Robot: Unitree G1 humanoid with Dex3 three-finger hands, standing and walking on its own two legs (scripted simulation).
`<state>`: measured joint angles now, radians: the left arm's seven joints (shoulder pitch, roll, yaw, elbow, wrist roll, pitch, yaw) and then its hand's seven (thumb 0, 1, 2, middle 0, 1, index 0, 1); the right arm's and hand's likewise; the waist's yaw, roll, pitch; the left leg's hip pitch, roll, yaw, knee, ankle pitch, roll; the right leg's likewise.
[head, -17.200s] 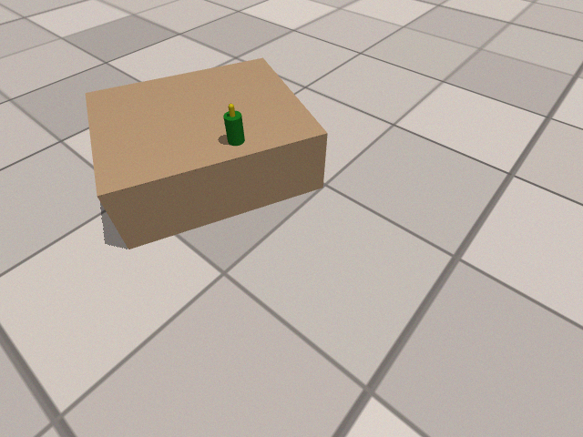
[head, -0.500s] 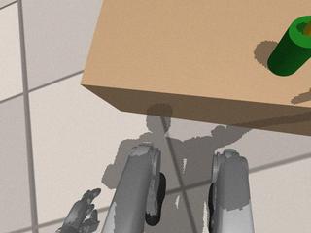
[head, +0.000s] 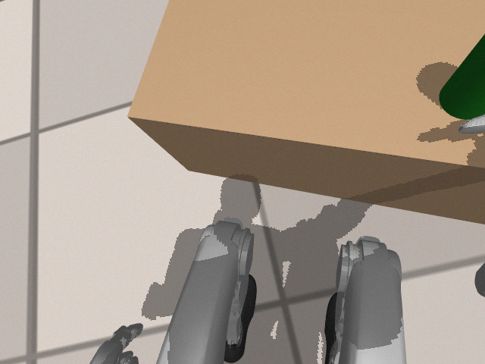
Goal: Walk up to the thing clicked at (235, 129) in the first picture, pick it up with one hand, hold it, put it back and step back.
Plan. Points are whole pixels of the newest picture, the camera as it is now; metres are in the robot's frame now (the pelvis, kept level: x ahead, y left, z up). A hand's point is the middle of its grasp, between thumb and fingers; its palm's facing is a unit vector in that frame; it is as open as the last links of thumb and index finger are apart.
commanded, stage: close in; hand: right
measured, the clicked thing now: out of the picture +0.54 -0.27 +0.02
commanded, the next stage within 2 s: rest palm in 0.06 s
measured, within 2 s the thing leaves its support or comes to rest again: leaves its support in 1.52 s
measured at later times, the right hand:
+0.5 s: hand out of the picture +0.54 -0.27 +0.00, palm faces +0.22 +0.98 -0.01, open 16.2 cm
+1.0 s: hand out of the picture +0.55 -0.27 +0.01, palm faces +0.22 +0.97 -0.02, open 10.8 cm
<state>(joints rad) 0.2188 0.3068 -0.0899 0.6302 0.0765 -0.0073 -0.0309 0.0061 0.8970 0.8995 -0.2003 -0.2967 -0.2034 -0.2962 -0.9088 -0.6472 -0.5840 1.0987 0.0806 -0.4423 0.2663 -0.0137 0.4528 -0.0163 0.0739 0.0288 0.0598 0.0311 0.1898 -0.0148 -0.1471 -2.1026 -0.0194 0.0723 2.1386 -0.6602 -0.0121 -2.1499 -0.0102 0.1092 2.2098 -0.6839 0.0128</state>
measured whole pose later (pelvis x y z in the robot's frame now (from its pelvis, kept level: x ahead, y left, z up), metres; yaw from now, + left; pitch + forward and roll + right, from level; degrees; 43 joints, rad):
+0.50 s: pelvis +0.00 +0.00 +0.00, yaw -1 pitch +36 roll +6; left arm 0.18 0.30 -0.08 0.61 0.09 0.05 -0.05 0.00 0.87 0.93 -0.21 -0.29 -0.20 -0.31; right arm -0.96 -0.61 -0.54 1.09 0.05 -0.46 0.21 -0.01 0.35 -0.09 0.19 0.11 0.17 0.11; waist 0.19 -0.01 -0.12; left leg -2.11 -0.01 0.07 2.16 -0.68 -0.01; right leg -2.16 0.00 0.10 2.22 -0.69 0.02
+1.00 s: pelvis +0.00 +0.00 -0.01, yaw -1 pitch +36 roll +6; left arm 0.21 0.31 -0.10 0.61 0.09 0.07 -0.05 0.00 0.88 0.91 -0.21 -0.30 -0.20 -0.30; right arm -1.03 -0.64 -0.50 1.13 0.04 -0.45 0.18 0.00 0.29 -0.49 0.86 0.69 0.80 0.70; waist 0.20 -0.01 -0.11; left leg -2.12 -0.01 0.07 2.17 -0.67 -0.01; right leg -2.18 0.00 0.10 2.23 -0.68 0.01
